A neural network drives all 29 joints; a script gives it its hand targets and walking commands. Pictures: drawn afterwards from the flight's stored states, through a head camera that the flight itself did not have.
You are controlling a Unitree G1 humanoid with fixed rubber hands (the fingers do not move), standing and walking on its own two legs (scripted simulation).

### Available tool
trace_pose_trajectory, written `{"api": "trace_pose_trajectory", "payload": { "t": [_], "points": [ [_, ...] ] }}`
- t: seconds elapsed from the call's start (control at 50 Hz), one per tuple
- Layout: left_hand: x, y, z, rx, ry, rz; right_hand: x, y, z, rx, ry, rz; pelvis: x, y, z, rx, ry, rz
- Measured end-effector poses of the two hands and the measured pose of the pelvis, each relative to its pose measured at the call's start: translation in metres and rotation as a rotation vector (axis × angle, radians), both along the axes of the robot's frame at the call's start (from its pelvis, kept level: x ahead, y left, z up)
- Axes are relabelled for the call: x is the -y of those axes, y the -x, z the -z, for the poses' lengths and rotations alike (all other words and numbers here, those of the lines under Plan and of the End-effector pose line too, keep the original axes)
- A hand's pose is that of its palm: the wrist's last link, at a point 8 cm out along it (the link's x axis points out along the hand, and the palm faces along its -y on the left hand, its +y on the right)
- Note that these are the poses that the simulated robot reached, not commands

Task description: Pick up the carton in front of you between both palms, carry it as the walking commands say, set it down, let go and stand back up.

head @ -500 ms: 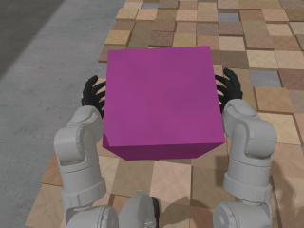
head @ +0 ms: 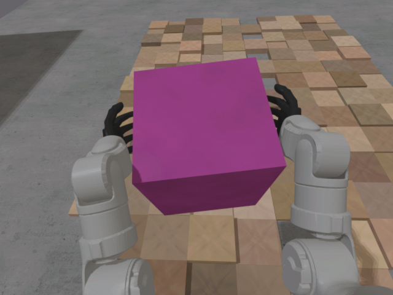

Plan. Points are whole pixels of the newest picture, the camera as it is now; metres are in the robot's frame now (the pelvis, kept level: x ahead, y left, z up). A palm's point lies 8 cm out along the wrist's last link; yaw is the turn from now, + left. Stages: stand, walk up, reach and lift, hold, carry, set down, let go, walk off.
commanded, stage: carry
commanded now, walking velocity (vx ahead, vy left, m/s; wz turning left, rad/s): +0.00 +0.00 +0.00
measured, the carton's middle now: (203, 148) +0.37 -0.01 +0.12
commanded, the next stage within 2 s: none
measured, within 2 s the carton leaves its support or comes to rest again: neither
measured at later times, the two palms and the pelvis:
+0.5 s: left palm (142, 102) +0.56 +0.14 +0.11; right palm (257, 87) +0.58 -0.16 +0.11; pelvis +0.24 -0.03 +0.00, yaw +3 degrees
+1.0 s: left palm (157, 85) +0.74 +0.12 +0.03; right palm (245, 68) +0.79 -0.18 +0.05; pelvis +0.43 -0.07 -0.03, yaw +2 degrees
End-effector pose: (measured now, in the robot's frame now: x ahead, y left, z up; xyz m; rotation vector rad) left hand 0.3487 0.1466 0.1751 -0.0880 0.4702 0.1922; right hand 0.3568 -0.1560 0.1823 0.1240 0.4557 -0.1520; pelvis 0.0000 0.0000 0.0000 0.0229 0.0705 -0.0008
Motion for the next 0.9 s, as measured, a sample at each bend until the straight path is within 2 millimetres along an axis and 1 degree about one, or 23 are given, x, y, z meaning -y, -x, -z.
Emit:
{"api": "trace_pose_trajectory", "payload": {
  "t": [0.04, 0.08, 0.12, 0.2, 0.26, 0.32, 0.4, 0.46, 0.52, 0.56, 0.64, 0.72, 0.76, 0.8, 0.86, 0.9],
  "points": [
    [-0.002, -0.017, 0.006, -0.054, 0.002, -0.017, -0.005, -0.028, 0.012, -0.055, -0.013, -0.039, 0.006, -0.018, -0.003, 0.004, 0.014, 0.008],
    [-0.007, -0.03, 0.016, -0.122, 0.013, -0.055, -0.01, -0.048, 0.025, -0.124, -0.034, -0.061, 0.013, -0.034, -0.01, 0.008, 0.005, -0.009],
    [-0.011, -0.041, 0.023, -0.164, 0.04, -0.09, -0.014, -0.066, 0.033, -0.168, -0.047, -0.069, 0.02, -0.049, -0.018, 0.008, -0.008, -0.025],
    [-0.011, -0.071, 0.03, -0.171, 0.077, -0.12, -0.016, -0.101, 0.036, -0.178, -0.053, -0.071, 0.028, -0.081, -0.028, 0.003, -0.009, -0.039],
    [-0.007, -0.099, 0.032, -0.151, 0.086, -0.108, -0.011, -0.124, 0.033, -0.154, -0.04, -0.057, 0.029, -0.11, -0.029, 0.004, 0.0, -0.042],
    [-0.001, -0.13, 0.036, -0.146, 0.083, -0.074, -0.005, -0.149, 0.035, -0.145, -0.016, -0.043, 0.028, -0.144, -0.023, 0.01, 0.028, -0.05],
    [0.001, -0.166, 0.05, -0.157, 0.089, -0.056, -0.002, -0.179, 0.046, -0.157, 0.019, -0.038, 0.031, -0.19, -0.013, 0.022, 0.016, -0.055],
    [0.005, -0.19, 0.062, -0.19, 0.081, -0.05, 0.002, -0.203, 0.059, -0.188, 0.021, -0.037, 0.033, -0.22, -0.008, 0.006, -0.006, -0.038],
    [0.013, -0.218, 0.071, -0.208, 0.057, -0.041, 0.01, -0.228, 0.074, -0.205, 0.004, -0.034, 0.035, -0.243, -0.003, -0.001, 0.021, -0.055],
    [0.016, -0.235, 0.078, -0.213, 0.069, -0.046, 0.013, -0.244, 0.08, -0.211, 0.017, -0.038, 0.038, -0.258, -0.002, -0.014, 0.028, -0.059],
    [0.014, -0.263, 0.087, -0.174, 0.084, -0.069, 0.01, -0.281, 0.083, -0.173, 0.012, -0.05, 0.041, -0.288, 0.004, -0.025, 0.023, -0.05],
    [0.014, -0.299, 0.101, -0.157, 0.082, -0.051, 0.01, -0.315, 0.091, -0.155, 0.011, -0.035, 0.041, -0.326, 0.017, -0.062, 0.019, -0.03],
    [0.019, -0.319, 0.104, -0.154, 0.058, -0.025, 0.016, -0.329, 0.098, -0.151, 0.007, -0.019, 0.041, -0.339, 0.021, -0.081, 0.018, -0.045],
    [0.027, -0.338, 0.109, -0.167, 0.042, -0.003, 0.025, -0.34, 0.11, -0.164, 0.004, -0.005, 0.042, -0.351, 0.024, -0.089, 0.02, -0.057],
    [0.039, -0.358, 0.116, -0.182, 0.064, -0.022, 0.037, -0.356, 0.125, -0.181, -0.012, 0.002, 0.048, -0.378, 0.025, -0.107, 0.021, -0.107],
    [0.04, -0.368, 0.121, -0.169, 0.086, -0.061, 0.037, -0.375, 0.128, -0.17, -0.01, -0.029, 0.055, -0.391, 0.028, -0.11, 0.002, -0.093]
  ]
}}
